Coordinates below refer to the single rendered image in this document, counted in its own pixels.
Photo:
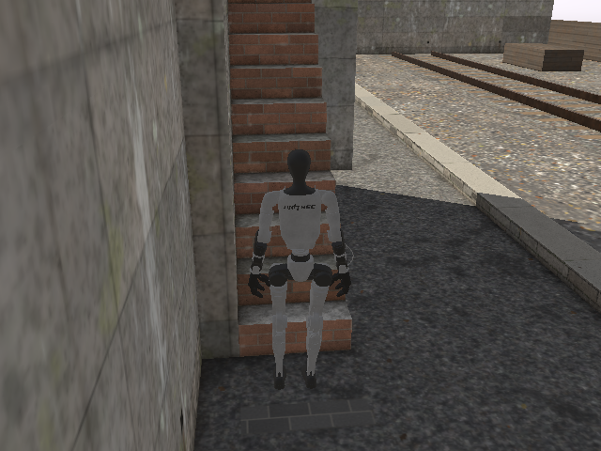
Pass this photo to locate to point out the stairs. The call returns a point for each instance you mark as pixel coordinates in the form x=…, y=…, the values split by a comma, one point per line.
x=277, y=107

